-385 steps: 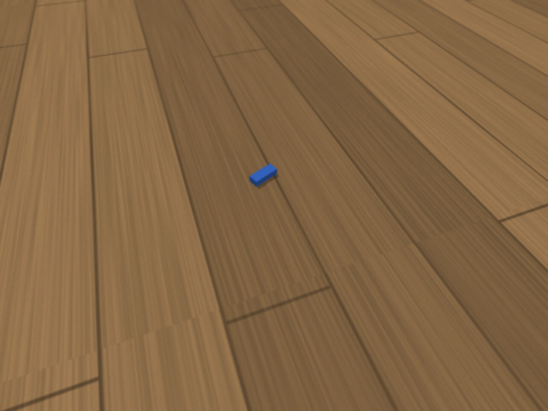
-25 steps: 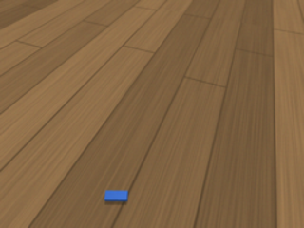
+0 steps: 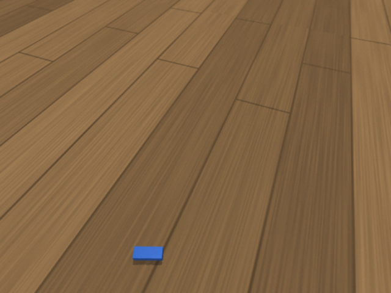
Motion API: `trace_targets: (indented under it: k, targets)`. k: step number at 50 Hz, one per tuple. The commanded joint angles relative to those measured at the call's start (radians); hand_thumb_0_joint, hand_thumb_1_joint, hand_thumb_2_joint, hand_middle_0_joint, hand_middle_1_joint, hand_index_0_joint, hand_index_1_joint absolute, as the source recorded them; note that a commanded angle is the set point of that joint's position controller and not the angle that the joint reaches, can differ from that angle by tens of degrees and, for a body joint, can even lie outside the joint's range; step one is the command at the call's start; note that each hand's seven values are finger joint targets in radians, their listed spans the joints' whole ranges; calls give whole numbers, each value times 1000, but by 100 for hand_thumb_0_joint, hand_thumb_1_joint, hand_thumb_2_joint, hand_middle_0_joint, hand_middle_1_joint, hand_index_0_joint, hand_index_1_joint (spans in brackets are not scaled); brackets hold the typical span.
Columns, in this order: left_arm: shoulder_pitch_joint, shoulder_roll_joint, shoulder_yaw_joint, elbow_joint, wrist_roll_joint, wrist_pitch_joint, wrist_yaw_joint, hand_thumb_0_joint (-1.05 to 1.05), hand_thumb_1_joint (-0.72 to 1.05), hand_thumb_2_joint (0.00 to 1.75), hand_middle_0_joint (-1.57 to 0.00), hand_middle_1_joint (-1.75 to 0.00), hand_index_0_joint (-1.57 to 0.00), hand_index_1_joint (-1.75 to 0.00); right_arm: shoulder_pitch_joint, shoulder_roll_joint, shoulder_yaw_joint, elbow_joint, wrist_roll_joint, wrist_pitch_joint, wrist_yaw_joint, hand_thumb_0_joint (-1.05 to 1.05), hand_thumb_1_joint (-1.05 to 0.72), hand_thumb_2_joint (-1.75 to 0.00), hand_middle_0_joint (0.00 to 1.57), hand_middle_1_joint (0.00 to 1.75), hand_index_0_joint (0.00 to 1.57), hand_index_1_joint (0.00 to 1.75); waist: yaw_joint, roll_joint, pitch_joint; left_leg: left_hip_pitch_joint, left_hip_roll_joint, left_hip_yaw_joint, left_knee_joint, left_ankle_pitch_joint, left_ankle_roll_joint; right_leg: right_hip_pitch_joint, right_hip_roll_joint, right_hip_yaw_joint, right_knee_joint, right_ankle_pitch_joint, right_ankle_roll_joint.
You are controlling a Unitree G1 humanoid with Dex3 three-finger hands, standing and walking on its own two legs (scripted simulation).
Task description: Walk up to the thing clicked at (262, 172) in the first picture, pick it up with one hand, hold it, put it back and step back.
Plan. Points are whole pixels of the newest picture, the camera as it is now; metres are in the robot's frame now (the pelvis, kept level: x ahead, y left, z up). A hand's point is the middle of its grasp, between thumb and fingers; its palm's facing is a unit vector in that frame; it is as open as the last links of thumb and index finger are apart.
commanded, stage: stand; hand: left
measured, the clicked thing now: (148, 253) +0.42 +0.23 -0.77
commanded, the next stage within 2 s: none
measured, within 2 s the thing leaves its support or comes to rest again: neither
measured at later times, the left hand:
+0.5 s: hand out of the picture +0.07 +0.25 -0.16, palm faces -0.02 -0.94 -0.35, open 7.4 cm
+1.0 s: hand out of the picture +0.07 +0.25 -0.16, palm faces -0.02 -0.94 -0.35, open 7.4 cm
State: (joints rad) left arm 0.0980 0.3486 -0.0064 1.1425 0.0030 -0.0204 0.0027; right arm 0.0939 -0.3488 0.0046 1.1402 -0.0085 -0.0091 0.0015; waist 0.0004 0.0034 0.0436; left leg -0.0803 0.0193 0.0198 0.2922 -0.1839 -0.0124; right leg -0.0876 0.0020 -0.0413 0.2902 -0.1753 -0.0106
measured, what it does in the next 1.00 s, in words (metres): stands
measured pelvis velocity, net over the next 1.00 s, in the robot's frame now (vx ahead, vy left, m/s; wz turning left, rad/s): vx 0.00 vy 0.00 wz -0.01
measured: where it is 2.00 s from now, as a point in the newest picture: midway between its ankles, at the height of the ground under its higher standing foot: outside the picture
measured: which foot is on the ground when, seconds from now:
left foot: down 0.00-1.00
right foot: down 0.00-1.00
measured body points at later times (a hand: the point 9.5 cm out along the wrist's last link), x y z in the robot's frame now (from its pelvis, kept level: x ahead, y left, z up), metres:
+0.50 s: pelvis +0.00 +0.00 +0.00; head +0.01 +0.00 +0.45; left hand +0.07 +0.30 -0.13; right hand +0.08 -0.30 -0.14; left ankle -0.02 +0.12 -0.75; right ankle -0.01 -0.11 -0.75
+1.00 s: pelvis +0.00 +0.00 +0.00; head +0.01 +0.00 +0.45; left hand +0.07 +0.30 -0.13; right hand +0.07 -0.30 -0.13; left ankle -0.02 +0.12 -0.75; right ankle -0.01 -0.11 -0.75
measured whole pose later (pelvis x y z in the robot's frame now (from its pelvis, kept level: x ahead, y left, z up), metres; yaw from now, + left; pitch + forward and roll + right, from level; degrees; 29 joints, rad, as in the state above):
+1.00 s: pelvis +0.00 +0.00 +0.00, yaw +0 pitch -2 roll +0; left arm 0.11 0.35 -0.01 1.14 0.00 -0.02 0.00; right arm 0.11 -0.35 0.01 1.13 -0.01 -0.01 0.00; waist 0.00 0.01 0.04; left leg -0.07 0.02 0.03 0.29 -0.18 -0.01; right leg -0.08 0.00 -0.03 0.29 -0.18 -0.01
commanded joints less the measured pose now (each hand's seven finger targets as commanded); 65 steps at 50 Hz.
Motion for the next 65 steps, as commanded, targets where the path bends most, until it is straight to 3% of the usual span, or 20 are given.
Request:
trace_targets:
  k: [1, 11, 22, 30, 65]
  targets:
    - [-32, 211, 40, -59, 3, -16, 11, 0, 90, 90, -20, -30, -20, -30, -34, -206, -38, -54, 1, -21, -11, 0, -90, -90, 20, 30, 20, 30, -1, 1, -79, 7, 123, -100, -34, 186, 22, 24, -143, 115, -40, 191, -10]
    - [-37, 215, 43, -61, 3, -14, 10, 0, 90, 90, -20, -30, -20, -30, -27, -212, -36, -55, 0, -23, -14, 0, -90, -90, 20, 30, 20, 30, 1, -7, -93, 22, 128, -98, -31, 207, 26, 32, -147, 120, -33, 215, -15]
    - [-30, 217, 43, -56, 3, -14, 9, 0, 90, 90, -20, -30, -20, -30, -21, -206, -33, -58, -1, -22, -12, 0, -90, -90, 20, 30, 20, 30, 1, -15, -59, 5, 123, -103, -47, 157, 25, 7, -141, 119, -42, 151, -9]
    - [-29, 218, 43, -60, 4, -14, 8, 0, 90, 90, -20, -30, -20, -30, -16, -205, -33, -58, 0, -25, -13, 0, -90, -90, 20, 30, 20, 30, 0, -8, -81, 15, 124, -97, -42, 185, 26, 19, -145, 122, -33, 193, -14]
    - [-25, 218, 43, -65, 2, -13, 8, 0, 90, 90, -20, -30, -20, -30, -5, -209, -34, -63, -2, -23, -13, 0, -90, -90, 20, 30, 20, 30, 1, 5, -67, -1, 125, -98, -47, 148, 30, 25, -146, 129, -38, 164, -20]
